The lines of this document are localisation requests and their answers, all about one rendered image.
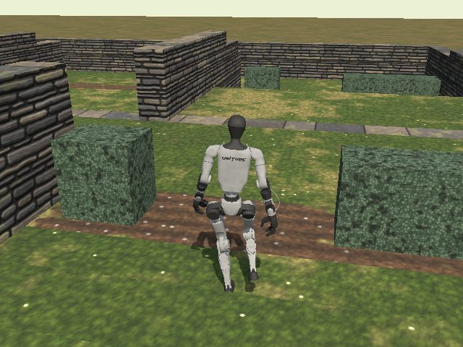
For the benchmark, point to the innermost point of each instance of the robot right foot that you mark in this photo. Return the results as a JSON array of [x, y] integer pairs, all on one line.
[[253, 275]]

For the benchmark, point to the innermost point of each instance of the right robot upper arm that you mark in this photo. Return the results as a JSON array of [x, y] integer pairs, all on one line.
[[260, 167]]

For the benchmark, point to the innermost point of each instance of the left robot hand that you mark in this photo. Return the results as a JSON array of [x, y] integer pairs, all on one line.
[[202, 203]]

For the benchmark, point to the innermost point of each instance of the left robot forearm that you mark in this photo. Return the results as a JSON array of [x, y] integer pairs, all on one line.
[[200, 191]]

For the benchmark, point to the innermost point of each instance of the right robot hand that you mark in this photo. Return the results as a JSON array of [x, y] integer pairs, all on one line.
[[274, 224]]

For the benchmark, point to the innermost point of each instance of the right robot forearm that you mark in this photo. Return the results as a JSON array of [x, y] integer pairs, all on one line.
[[268, 200]]

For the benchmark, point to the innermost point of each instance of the robot right thigh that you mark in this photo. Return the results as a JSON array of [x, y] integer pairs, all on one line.
[[248, 216]]

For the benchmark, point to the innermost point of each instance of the left robot upper arm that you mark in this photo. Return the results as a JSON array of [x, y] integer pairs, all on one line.
[[212, 151]]

